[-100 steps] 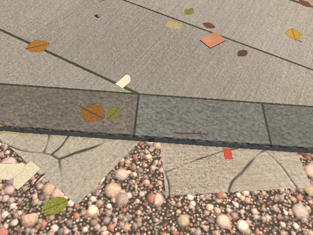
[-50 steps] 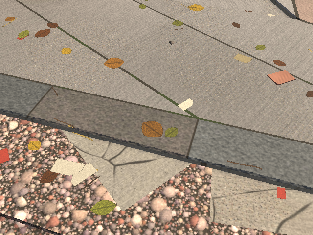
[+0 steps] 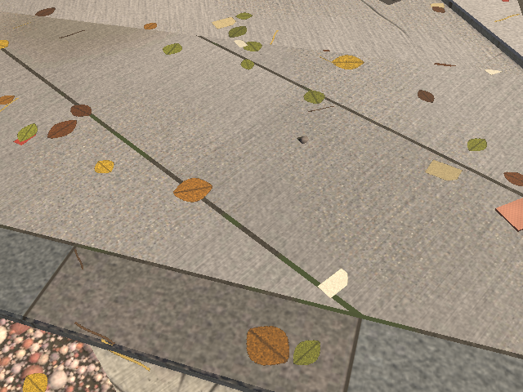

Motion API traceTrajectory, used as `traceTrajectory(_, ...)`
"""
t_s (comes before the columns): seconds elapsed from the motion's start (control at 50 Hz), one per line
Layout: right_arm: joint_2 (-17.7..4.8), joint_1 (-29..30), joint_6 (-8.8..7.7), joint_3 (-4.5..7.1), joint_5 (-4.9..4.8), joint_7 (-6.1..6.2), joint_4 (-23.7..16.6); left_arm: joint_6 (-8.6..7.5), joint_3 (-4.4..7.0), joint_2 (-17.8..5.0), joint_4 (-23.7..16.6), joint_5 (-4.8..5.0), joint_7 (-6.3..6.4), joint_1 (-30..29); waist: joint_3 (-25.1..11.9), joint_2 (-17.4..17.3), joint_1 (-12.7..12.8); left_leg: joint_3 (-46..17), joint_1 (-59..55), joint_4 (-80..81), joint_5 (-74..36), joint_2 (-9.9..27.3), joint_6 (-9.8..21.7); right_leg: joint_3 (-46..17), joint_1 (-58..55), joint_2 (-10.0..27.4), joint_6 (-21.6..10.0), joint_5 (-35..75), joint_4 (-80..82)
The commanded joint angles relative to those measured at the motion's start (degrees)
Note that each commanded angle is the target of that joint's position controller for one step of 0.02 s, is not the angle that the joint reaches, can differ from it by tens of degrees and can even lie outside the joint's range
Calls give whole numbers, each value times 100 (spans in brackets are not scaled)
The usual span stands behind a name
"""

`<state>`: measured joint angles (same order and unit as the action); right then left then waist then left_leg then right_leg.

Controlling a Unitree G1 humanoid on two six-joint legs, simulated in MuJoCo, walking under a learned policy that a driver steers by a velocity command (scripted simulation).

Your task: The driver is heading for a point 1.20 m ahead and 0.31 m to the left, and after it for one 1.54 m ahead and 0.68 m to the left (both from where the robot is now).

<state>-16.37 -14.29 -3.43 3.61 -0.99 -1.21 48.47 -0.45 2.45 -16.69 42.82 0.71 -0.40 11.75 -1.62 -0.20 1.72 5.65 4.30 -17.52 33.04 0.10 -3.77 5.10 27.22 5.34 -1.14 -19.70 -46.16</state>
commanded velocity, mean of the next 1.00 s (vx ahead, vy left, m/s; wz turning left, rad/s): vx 0.50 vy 0.00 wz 0.35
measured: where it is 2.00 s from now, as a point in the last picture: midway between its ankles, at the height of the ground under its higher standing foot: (192, 245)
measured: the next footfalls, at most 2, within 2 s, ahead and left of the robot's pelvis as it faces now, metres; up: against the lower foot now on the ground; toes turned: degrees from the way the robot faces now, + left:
right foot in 0.02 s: +0.09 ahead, -0.11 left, +0.00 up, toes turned -6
left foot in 0.54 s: +0.43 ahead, +0.12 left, +0.01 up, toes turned +12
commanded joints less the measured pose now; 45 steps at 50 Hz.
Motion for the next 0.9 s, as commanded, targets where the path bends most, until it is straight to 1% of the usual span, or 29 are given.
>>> traceTrajectory(0.02, -462, 1189, 0, 34, 71, 46, -575, -58, 393, -739, 689, -109, 9, 2621, -240, 503, 1376, -13, 1644, -2606, -2698, 618, 954, 297, -2842, -529, -202, -271, 1266)
traceTrajectory(0.04, 186, 988, 9, -186, 197, -26, -573, -85, 288, -735, 682, -60, 5, 2622, 36, 1516, 987, -204, 3069, -4991, -77, 153, 661, -1318, -2863, 375, -411, -623, 1618)
traceTrajectory(0.06, 386, 443, -110, -202, -125, -87, -907, -235, 222, -1109, 266, -180, -68, 1637, 285, 2527, 23, -899, 4629, -6061, -112, -356, 790, -5038, -2266, 1453, -1523, -2398, 3724)
traceTrajectory(0.08, -263, 724, -219, -94, -322, -98, -912, -377, 189, -920, 25, -101, -151, 1110, 722, 1147, -61, -1169, 4881, -6457, -727, 55, 982, -5229, -1855, 1892, -1738, -3345, 4181)
traceTrajectory(0.1, -493, 967, -239, -48, -261, -109, -946, -437, 113, -732, 24, -66, -163, 900, 963, 362, -111, -1174, 4922, -6165, -1399, 326, 1030, -4383, -1500, 1807, -1560, -2987, 4032)
traceTrajectory(0.12, -406, 912, -211, -64, -106, -61, -855, -490, 96, -737, 17, -89, -169, 720, 880, 68, -240, -1101, 4600, -5886, -1828, 565, 962, -3633, -1347, 1502, -1311, -2193, 4011)
traceTrajectory(0.14, -321, 948, -183, -61, -6, -10, -839, -521, 90, -708, 83, -134, -122, 612, 827, 180, -290, -1113, 4397, -5537, -2129, 687, 832, -3034, -1356, 1278, -1154, -1399, 4016)
traceTrajectory(0.18, -331, 1026, -85, -29, -39, 4, -735, -605, -16, -373, 247, -214, -17, 970, 652, 268, -158, -976, 4095, -4991, -2836, 704, 632, -1979, -1636, 898, -979, 239, 4020)
traceTrajectory(0.22, -175, 1292, -48, -42, -9, -19, -751, -628, -23, -297, 464, -164, 80, 1474, 472, 211, 48, -853, 4351, -4489, -3183, 578, 535, -1112, -2418, 733, -831, 1837, 3875)
traceTrajectory(0.26, 14, 1619, -56, -70, -47, -71, -870, -585, -4, -329, 547, -182, 171, 1747, 345, 173, 205, -729, 4341, -3755, -3553, 416, 489, -516, -2816, 594, -649, 2528, 3805)
traceTrajectory(0.32, 202, 2160, -56, -127, -110, -176, -1077, -526, 5, -367, 603, -198, 252, 1869, 517, 415, 412, -413, 3853, -2550, -3990, 221, 447, 39, -2798, 538, -470, 2483, 4016)
traceTrajectory(0.38, 190, 2351, -50, -137, -108, -270, -1176, -456, 49, -429, 731, -157, 242, 1959, 823, 539, 471, -235, 3710, -1901, -3885, 156, 555, 292, -3152, 763, -517, 2828, 3983)
traceTrajectory(0.44, 5, 2265, -67, -65, -66, -373, -1256, -359, 113, -574, 718, -115, 268, 1746, 716, 756, 223, 52, 3329, -1659, -3297, -121, 889, 536, -3722, 975, -476, 5385, 3275)
traceTrajectory(0.48, -261, 1689, -25, 62, -45, -373, -1157, -254, 191, -761, 638, -91, 345, 1541, 313, 1011, -177, 352, 2752, -1651, -2551, -489, 1127, 605, -4032, 1027, -406, 7332, 2178)
traceTrajectory(0.5, -522, 1145, -7, 195, -52, -355, -1016, -189, 186, -720, 648, -133, 339, 1778, -91, 732, -350, 550, 1653, -1541, -2577, -736, 1282, 601, -3704, 975, -337, 8007, 1060)
traceTrajectory(0.52, -692, 277, 9, 335, -48, -300, -801, -217, 201, -848, 629, -66, 310, 1638, -508, 579, -852, 196, 32, -921, -3362, -634, 1544, 598, -2764, 836, -161, 7550, -157)
traceTrajectory(0.54, -954, -702, 115, 454, 16, -141, -669, -408, 157, -729, 413, -80, 276, 1013, -986, -294, -1344, -1376, -2029, -865, -4050, 411, 2012, 531, -722, 128, 128, 3831, -2409)
traceTrajectory(0.56, -1388, -506, 61, 387, 139, -97, -677, -665, -89, -62, 67, -48, 129, 1725, -1967, -1177, -558, -4718, -3780, -696, -4658, 2266, 3358, -456, 1600, -802, 368, -1303, -4390)
traceTrajectory(0.58, -997, -994, 105, 387, 176, -2, -499, -842, 44, -567, 13, 168, 59, 942, -2183, -341, -1052, -4390, -3365, -317, -3666, 2005, 3142, -1280, 1854, -522, 282, -950, -4794)
traceTrajectory(0.6, -758, -659, 51, 322, 93, -6, -476, -864, 40, -571, -205, 246, 47, 517, -1124, -182, -853, -3517, -2431, -127, -3189, 1690, 2734, -1165, 2191, -211, 186, -568, -4254)
traceTrajectory(0.62, -523, -196, -10, 227, -19, -16, -575, -855, 33, -505, -279, 118, 102, 257, -684, 242, -546, -3071, -1422, 120, -2797, 1374, 2385, -1103, 1937, 78, 135, -254, -3590)
traceTrajectory(0.64, -392, 164, -16, 164, 1, -13, -665, -814, 54, -453, -283, -11, 132, 156, -158, 250, -336, -2849, -447, 335, -2771, 1169, 2296, -989, 1692, 136, 197, -150, -3347)
traceTrajectory(0.68, -424, 317, -17, 137, 74, 55, -724, -661, 47, -313, -381, -75, 91, 356, 229, -135, 0, -2657, 749, 708, -2846, 1032, 2364, -872, 1351, 201, 345, -215, -3418)
traceTrajectory(0.74, -619, 308, 4, 162, 9, 161, -735, -559, -64, -126, -751, -195, 79, -18, 420, -102, 120, -2067, 1717, 768, -3034, 734, 2157, -698, 1524, 330, 531, 268, -2605)
traceTrajectory(0.78, -756, 222, 48, 209, 15, 209, -826, -580, -183, 97, -926, -296, 70, -599, 332, -179, -84, -1544, 2406, 749, -3099, 241, 1872, -238, 459, 50, 542, 1000, -1108)
traceTrajectory(0.8, -825, -6, 48, 231, 11, 212, -798, -588, -201, 124, -998, -255, 73, -829, 209, -259, -224, -1577, 2323, 694, -3033, 247, 1821, -223, 187, -88, 562, 1289, -645)
traceTrajectory(0.84, -898, -350, 39, 248, -56, 201, -753, -593, -116, -159, -1076, -39, 92, -963, 95, -501, -348, -1939, 1724, 555, -2835, 500, 1767, -347, -24, -288, 614, 1516, 260)
traceTrajectory(0.88, -869, -427, 60, 230, -91, 188, -740, -607, 25, -482, -1099, 37, 98, -719, -61, -670, -143, -2401, 1005, 128, -2807, 833, 1562, -475, -296, -388, 512, 1298, 930)
traceTrajectory(0.9, -780, -392, 70, 197, -59, 184, -773, -625, 127, -621, -1012, 13, 99, -363, -255, -693, 82, -2423, 892, -314, -3169, 762, 1400, -362, -836, -536, 392, 1228, 1184)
